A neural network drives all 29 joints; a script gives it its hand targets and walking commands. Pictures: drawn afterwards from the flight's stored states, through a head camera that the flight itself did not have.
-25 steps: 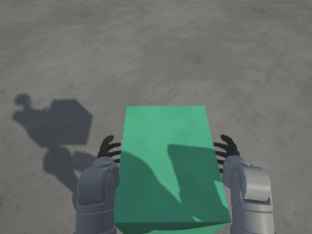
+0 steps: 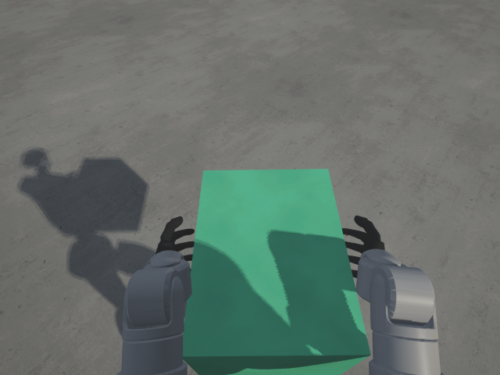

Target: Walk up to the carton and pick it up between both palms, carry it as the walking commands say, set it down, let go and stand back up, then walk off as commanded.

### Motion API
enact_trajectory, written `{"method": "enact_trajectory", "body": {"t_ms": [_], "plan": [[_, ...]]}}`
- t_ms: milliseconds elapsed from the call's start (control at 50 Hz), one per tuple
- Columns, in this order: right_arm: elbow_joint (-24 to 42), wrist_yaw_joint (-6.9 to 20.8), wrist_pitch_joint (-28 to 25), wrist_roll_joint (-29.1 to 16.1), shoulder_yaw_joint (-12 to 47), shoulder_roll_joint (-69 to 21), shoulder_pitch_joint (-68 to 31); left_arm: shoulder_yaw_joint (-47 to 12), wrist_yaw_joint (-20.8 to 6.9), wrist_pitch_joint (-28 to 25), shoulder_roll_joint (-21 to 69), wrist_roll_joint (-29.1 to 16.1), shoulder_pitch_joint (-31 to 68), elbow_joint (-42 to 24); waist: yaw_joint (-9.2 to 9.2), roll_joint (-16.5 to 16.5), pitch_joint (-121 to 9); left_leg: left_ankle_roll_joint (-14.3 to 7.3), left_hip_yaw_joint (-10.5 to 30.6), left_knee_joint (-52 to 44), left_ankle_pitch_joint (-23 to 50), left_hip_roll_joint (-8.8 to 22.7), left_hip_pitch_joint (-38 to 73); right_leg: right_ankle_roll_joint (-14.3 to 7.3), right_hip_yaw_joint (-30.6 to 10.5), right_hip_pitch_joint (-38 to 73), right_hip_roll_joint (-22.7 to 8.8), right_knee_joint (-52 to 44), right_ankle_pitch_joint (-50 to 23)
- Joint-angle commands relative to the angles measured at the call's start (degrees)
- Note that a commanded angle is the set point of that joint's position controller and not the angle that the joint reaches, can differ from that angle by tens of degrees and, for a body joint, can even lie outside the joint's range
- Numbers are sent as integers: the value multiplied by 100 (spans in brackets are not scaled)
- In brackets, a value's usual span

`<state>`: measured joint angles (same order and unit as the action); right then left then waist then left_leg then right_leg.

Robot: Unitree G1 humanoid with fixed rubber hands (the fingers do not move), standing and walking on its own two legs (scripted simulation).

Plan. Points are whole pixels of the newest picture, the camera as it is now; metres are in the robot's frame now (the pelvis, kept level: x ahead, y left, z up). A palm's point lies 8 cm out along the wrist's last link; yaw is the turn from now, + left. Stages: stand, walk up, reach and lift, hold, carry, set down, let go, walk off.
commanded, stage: carry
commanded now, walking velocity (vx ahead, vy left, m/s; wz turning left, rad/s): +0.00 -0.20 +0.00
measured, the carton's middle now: (267, 272) +0.31 +0.01 -0.01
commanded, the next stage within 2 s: none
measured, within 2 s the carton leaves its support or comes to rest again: neither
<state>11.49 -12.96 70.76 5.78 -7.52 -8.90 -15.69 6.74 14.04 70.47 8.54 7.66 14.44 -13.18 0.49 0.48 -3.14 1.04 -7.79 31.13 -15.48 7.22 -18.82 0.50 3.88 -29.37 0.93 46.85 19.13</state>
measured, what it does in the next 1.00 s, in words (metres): steps to the right: right foot, then left foot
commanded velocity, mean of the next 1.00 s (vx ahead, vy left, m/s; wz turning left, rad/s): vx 0.00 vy -0.02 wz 0.00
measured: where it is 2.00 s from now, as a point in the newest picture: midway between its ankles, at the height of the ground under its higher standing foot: outside the picture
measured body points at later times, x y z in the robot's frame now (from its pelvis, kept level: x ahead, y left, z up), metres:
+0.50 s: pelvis -0.06 -0.12 +0.00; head -0.07 -0.11 +0.45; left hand +0.23 +0.03 +0.07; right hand +0.23 -0.27 +0.08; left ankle -0.08 -0.01 -0.74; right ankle +0.01 -0.19 -0.74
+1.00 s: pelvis -0.08 -0.11 +0.00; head -0.10 -0.11 +0.45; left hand +0.21 +0.05 +0.07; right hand +0.21 -0.26 +0.07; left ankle -0.08 -0.01 -0.74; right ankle +0.01 -0.19 -0.74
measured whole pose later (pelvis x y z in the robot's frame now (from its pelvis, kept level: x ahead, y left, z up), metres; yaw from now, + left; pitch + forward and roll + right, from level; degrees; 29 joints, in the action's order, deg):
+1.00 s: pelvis -0.08 -0.11 +0.00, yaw +2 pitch +2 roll +0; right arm 7.7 -12.9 69.9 6.7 -9.2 -9.1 -16.5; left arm 7.7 13.0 69.3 9.0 8.8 16.3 -7.5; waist -1.1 0.8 -5.6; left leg -1.5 -6.7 29.5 -14.9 1.1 -17.0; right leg -3.2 8.3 -22.6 -1.2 24.1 4.0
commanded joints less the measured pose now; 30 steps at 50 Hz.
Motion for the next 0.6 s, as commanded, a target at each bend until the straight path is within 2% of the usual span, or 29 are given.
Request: {"method": "enact_trajectory", "body": {"t_ms": [0, 40, 60, 80, 100, 120, 140, 160, 180, 200, 240, 320, 360, 380, 400, 420, 440, 460, 500, 540, 580], "plan": [[412, 2494, -88, -2473, 3698, -5711, -2934, -4283, -2440, -77, 5929, -2838, 3326, -356, -81, -1185, -1460, -447, 707, -682, 2598, 1264, 1117, 188, -95, -42, -288, -199, 86], [424, 2439, -64, -2312, 3630, -5559, -2768, -4231, -2455, -15, 5868, -2843, 3167, -215, -152, -1432, -1663, -444, 682, -408, 3186, 1287, 1235, 193, 218, 207, -180, -792, 399], [386, 2412, -46, -2222, 3597, -5499, -2689, -4167, -2473, 19, 5834, -2832, 3056, -114, -137, -1489, -1756, -375, 628, -242, 3267, 1256, 1207, 175, 372, 477, -134, -1302, 232], [351, 2388, -32, -2148, 3586, -5455, -2648, -4099, -2491, 45, 5791, -2824, 2924, -15, -80, -1428, -1853, -206, 498, 20, 3116, 1122, 1108, 139, 524, 923, -86, -2063, -241], [323, 2374, -28, -2094, 3576, -5421, -2585, -4036, -2506, 62, 5729, -2814, 2850, 51, -77, -1104, -1973, 18, 313, 411, 2718, 886, 831, 124, 398, 1575, -210, -2644, -647], [287, 2362, -33, -2062, 3569, -5389, -2549, -4032, -2529, 79, 5731, -2813, 2850, 70, -98, -468, -2002, 245, 238, 822, 1422, 668, 75, 59, -300, 2271, -873, -2750, -1873], [236, 2376, 3, -2089, 3641, -5454, -2521, -3853, -2547, 49, 5733, -2641, 2684, 238, -49, 1153, -1922, 550, -215, 1272, -1297, -10, -1077, -468, -1627, 2475, -2058, -2722, -3340], [349, 2394, -16, -2260, 3776, -5629, -2835, -3909, -2548, 17, 5878, -2726, 2927, 5, -71, 1533, -2027, 469, 129, 2059, -2419, -60, -908, -761, -1577, 2300, -2027, -2494, -3800], [415, 2412, -41, -2350, 3890, -5733, -2984, -3842, -2560, 10, 5958, -2700, 2974, -9, -68, 1257, -2031, 341, 314, 2427, -2315, -114, -901, -827, -1346, 2299, -1950, -2410, -3840], [621, 2429, -75, -2506, 4041, -5779, -3224, -3805, -2558, -37, 6013, -2666, 3008, -94, -65, 1040, -2030, 239, 346, 2588, -2022, -102, -881, -805, -1089, 2234, -1874, -2391, -3566], [756, 2449, -79, -2668, 4102, -5737, -3469, -3651, -2509, -101, 6045, -2530, 2925, -14, -56, 985, -2048, 166, 302, 2300, -1381, -143, -883, -739, -773, 2290, -1604, -2405, -2764], [616, 2486, 7, -2787, 4154, -5702, -3356, -3624, -2418, -167, 5930, -2337, 2722, -86, 4, 921, -2111, 110, 255, 988, -1233, -413, -418, -821, -1058, 2424, -1675, -2607, -1827], [471, 2510, 51, -2774, 4149, -5706, -3200, -3639, -2394, -149, 5836, -2264, 2566, -54, -52, 728, -2159, 45, 223, -279, -421, -404, 177, -703, -1023, 2332, -1677, -2620, -1664], [402, 2524, 70, -2769, 4152, -5726, -3152, -3647, -2385, -144, 5794, -2234, 2497, -43, -55, 646, -2217, 5, 319, -785, 39, -248, 676, -541, -966, 2129, -1625, -2581, -1634], [340, 2546, 81, -2768, 4143, -5754, -3101, -3665, -2380, -148, 5775, -2207, 2451, -41, -28, 421, -2246, -57, 700, -1010, 216, 77, 1049, -328, -901, 1898, -1480, -2441, -1538], [127, 2571, 38, -2668, 4039, -5786, -2915, -3791, -2411, -112, 5787, -2306, 2599, -142, 0, -278, -2119, -237, 1285, -967, -23, 562, 731, -110, -546, 1780, -1071, -2412, -1240], [134, 2581, 27, -2637, 4010, -5771, -2973, -3885, -2431, -121, 5801, -2376, 2791, -220, 10, -476, -1847, -288, 1307, -1157, -81, 634, 433, -87, -452, 1820, -927, -2365, -1084], [191, 2578, 16, -2642, 3990, -5774, -3042, -3995, -2447, -113, 5806, -2463, 2965, -305, 6, -484, -1708, -233, 1121, -1124, -278, 546, 264, -126, -466, 1869, -899, -2430, -1064], [155, 2535, 3, -2587, 3918, -5799, -3061, -4101, -2492, -52, 5783, -2633, 3208, -307, -33, -245, -1598, -125, 697, -768, -525, 186, 218, -184, -694, 1820, -970, -2713, -825], [-4, 2482, 12, -2465, 3790, -5749, -2989, -4058, -2554, 30, 5739, -2691, 3209, -112, -62, -36, -1546, -137, 462, -430, -637, -85, 425, -211, -923, 1478, -1150, -3114, 17], [-95, 2458, 17, -2386, 3732, -5737, -3000, -3982, -2607, 87, 5751, -2710, 3178, 90, -79, 119, -1453, -182, 399, -331, -700, -179, 510, -191, -989, 1247, -1217, -3401, 596]]}}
